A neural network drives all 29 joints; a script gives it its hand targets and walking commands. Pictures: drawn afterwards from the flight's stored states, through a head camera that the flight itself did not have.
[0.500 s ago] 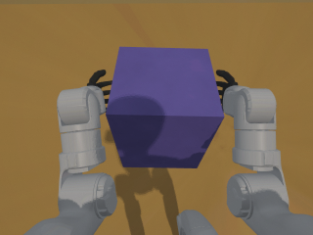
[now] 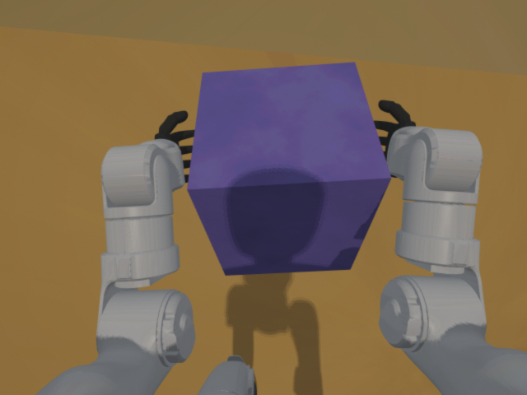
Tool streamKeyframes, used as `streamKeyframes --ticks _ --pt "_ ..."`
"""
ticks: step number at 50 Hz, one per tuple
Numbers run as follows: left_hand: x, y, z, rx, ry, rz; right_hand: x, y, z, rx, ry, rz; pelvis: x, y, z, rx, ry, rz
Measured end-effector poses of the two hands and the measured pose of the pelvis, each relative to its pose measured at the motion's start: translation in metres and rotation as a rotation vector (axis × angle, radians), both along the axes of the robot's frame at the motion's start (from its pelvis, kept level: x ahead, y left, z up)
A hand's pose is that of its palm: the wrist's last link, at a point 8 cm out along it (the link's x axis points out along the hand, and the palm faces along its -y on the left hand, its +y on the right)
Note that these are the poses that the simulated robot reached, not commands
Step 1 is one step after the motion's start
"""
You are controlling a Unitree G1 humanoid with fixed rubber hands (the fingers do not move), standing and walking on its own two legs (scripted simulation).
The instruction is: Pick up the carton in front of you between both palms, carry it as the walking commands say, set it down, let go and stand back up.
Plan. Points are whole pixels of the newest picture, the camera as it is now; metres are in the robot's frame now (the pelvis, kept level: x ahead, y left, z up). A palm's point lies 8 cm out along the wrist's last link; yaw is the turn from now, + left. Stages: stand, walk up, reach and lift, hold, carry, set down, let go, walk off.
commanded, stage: carry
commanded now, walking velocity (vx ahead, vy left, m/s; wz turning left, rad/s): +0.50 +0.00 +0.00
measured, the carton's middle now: (283, 180) +0.40 +0.03 +0.11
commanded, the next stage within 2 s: none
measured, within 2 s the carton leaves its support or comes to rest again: neither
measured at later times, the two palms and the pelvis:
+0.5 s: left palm (227, 20) +0.70 +0.15 +0.21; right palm (390, 23) +0.71 -0.15 +0.21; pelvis +0.32 +0.00 +0.03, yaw +0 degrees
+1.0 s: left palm out of the picture +1.02 +0.16 +0.24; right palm out of the picture +0.99 -0.13 +0.24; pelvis +0.63 +0.05 +0.09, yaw -1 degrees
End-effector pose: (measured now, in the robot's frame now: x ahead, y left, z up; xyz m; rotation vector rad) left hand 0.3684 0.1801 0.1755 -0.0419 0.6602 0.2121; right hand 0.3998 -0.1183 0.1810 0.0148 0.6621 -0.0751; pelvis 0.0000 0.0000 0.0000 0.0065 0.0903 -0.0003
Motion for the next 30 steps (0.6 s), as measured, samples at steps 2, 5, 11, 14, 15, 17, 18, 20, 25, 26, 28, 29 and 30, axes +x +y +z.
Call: streamKeyframes --ticks 2,5,11,14,15,17,18,20,25,26,28,29,30 --pt "0.034 0.001 0.002 -0.007 -0.004 -0.022 0.026 0.0 0.003 -0.013 -0.005 -0.018 0.032 0.008 -0.004 0.011 -0.006 -0.001" --pt "0.084 -0.004 -0.003 -0.013 0.015 -0.08 0.057 -0.005 -0.002 -0.044 0.014 -0.061 0.075 0.022 -0.007 0.026 -0.025 -0.01" --pt "0.162 -0.028 -0.003 -0.014 0.099 -0.164 0.1 -0.028 -0.014 -0.054 0.1 -0.134 0.138 0.034 0.018 -0.006 -0.021 -0.011" --pt "0.201 -0.035 0.007 -0.021 0.07 -0.176 0.133 -0.035 -0.003 -0.048 0.07 -0.158 0.171 0.034 0.027 -0.017 -0.015 -0.015" --pt "0.214 -0.037 0.012 -0.025 0.055 -0.175 0.146 -0.036 0.002 -0.045 0.055 -0.162 0.183 0.033 0.028 -0.019 -0.012 -0.015" --pt "0.24 -0.038 0.022 -0.029 0.024 -0.168 0.175 -0.038 0.013 -0.039 0.024 -0.163 0.209 0.03 0.031 -0.021 -0.007 -0.014" --pt "0.253 -0.039 0.026 -0.028 0.011 -0.162 0.19 -0.039 0.018 -0.036 0.011 -0.159 0.223 0.028 0.032 -0.021 -0.004 -0.013" --pt "0.28 -0.039 0.034 -0.023 -0.007 -0.148 0.223 -0.039 0.025 -0.028 -0.007 -0.147 0.253 0.023 0.031 -0.026 -0.001 -0.012" --pt "0.336 -0.029 0.035 0.015 0.012 -0.082 0.308 -0.03 0.027 -0.014 0.011 -0.065 0.325 0.005 0.03 -0.051 -0.024 0.0" --pt "0.343 -0.024 0.032 0.02 0.033 -0.067 0.322 -0.025 0.026 -0.015 0.031 -0.046 0.336 0.003 0.034 -0.046 -0.024 -0.001" --pt "0.357 -0.014 0.029 0.022 0.068 -0.042 0.348 -0.015 0.027 -0.018 0.065 -0.015 0.357 0.0 0.044 -0.034 -0.02 -0.003" --pt "0.365 -0.01 0.03 0.026 0.079 -0.029 0.361 -0.01 0.029 -0.02 0.075 -0.001 0.367 -0.001 0.049 -0.029 -0.019 -0.002" --pt "0.373 -0.006 0.032 0.024 0.082 -0.017 0.374 -0.005 0.032 -0.019 0.078 0.009 0.378 -0.001 0.053 -0.024 -0.018 -0.001"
